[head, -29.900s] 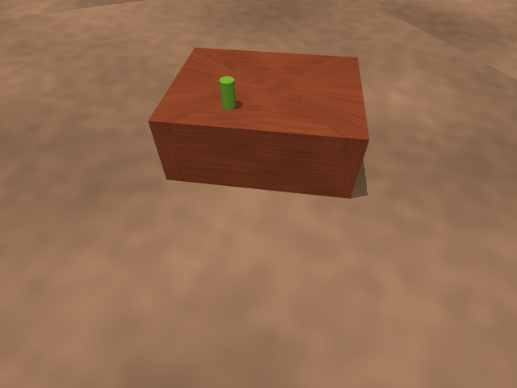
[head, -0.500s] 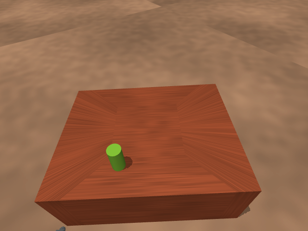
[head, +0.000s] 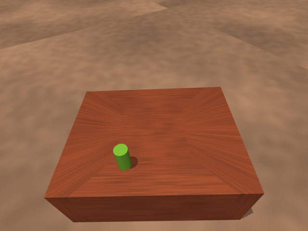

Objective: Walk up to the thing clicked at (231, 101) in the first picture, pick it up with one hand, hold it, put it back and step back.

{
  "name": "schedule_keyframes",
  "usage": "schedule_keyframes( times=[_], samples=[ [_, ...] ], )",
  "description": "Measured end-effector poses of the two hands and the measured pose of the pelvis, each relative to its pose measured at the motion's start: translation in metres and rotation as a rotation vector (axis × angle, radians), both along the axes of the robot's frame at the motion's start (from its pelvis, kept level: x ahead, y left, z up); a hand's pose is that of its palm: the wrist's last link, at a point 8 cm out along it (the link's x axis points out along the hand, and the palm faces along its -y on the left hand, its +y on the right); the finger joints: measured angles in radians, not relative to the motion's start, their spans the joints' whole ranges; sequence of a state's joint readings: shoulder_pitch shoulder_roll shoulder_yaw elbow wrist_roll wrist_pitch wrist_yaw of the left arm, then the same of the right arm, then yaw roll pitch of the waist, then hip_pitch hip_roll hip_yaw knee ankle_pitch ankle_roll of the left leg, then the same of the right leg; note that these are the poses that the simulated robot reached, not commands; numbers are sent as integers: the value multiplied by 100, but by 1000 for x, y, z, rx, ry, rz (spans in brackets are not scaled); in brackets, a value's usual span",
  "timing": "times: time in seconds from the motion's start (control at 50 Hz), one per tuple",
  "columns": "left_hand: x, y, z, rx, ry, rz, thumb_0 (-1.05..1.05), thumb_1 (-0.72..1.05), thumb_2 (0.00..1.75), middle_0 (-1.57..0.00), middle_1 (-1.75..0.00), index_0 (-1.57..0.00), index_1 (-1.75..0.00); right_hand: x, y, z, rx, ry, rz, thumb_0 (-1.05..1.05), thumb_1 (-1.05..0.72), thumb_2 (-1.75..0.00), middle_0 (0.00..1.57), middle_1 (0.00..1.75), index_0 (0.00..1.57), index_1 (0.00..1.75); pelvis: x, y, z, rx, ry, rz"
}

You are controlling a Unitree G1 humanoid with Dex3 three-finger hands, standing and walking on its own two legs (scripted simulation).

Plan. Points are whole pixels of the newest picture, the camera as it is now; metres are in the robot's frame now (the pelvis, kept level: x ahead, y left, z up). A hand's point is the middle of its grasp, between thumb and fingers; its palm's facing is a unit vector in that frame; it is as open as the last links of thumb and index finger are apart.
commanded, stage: home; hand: left
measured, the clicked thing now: (122, 157) +0.53 +0.20 -0.32
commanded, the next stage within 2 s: stand in 0.76 s
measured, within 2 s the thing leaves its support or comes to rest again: neither
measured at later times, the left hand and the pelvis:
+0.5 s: hand out of the picture +0.04 +0.24 -0.15, palm faces -0.01 -0.93 -0.38, open 17.4 cm; pelvis +0.00 -0.01 +0.00, yaw +0 degrees
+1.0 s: hand out of the picture +0.08 +0.25 -0.15, palm faces -0.01 -0.93 -0.37, open 16.4 cm; pelvis +0.01 -0.01 +0.00, yaw +0 degrees
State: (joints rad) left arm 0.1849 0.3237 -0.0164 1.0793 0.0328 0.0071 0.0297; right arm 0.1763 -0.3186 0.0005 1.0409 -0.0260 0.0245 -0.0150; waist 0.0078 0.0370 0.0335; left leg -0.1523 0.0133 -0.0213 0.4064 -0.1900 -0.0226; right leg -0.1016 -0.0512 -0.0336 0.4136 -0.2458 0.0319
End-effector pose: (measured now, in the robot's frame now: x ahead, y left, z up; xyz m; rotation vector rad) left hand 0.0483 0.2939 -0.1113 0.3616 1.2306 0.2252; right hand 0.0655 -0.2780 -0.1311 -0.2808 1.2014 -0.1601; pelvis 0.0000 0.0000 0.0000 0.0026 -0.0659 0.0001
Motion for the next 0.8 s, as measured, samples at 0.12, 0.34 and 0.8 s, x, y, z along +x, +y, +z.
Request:
schedule_keyframes(
  times=[0.12, 0.34, 0.8],
  samples=[
    [-13, 0, 0, -1, 37, 19, 0, -51, 7, -6, -6, -6, -5, -7, -8, 0, -11, 28, -3, 1, -90, -90, 21, 31, 20, 30, -3, -2, 1, -1, 2, 3],
    [-22, -2, 0, -1, 70, 40, 0, -52, 6, -5, -6, -6, -5, -17, -19, 0, -22, 70, -5, 1, -90, -90, 21, 31, 20, 30, -3, -8, 2, -3, 4, 6],
    [15, -8, -1, -24, 33, 25, 0, -52, 6, -6, -6, -6, -5, 1, -25, 6, -38, 67, -5, 1, -90, -90, 21, 31, 20, 30, 9, -10, 4, -3, 22, 2]
  ],
)
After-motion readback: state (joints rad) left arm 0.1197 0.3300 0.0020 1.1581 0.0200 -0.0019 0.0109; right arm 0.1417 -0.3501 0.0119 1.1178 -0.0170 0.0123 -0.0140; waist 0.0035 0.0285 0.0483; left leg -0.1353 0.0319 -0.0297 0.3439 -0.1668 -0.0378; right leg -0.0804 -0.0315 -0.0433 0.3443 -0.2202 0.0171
